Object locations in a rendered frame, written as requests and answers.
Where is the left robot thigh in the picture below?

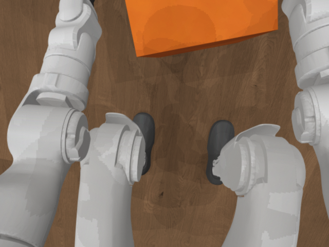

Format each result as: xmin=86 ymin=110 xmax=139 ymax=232
xmin=75 ymin=123 xmax=145 ymax=247

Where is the robot left forearm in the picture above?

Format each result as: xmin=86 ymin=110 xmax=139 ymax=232
xmin=7 ymin=0 xmax=102 ymax=152

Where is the robot right forearm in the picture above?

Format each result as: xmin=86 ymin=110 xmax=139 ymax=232
xmin=281 ymin=0 xmax=329 ymax=90

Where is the robot right upper arm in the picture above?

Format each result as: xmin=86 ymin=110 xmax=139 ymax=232
xmin=291 ymin=84 xmax=329 ymax=219

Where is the carton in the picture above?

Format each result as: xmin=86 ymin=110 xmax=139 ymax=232
xmin=125 ymin=0 xmax=278 ymax=58

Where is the right robot shin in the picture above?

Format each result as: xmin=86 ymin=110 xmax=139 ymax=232
xmin=212 ymin=124 xmax=306 ymax=188

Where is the robot left upper arm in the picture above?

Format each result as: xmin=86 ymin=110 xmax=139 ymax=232
xmin=0 ymin=104 xmax=90 ymax=247

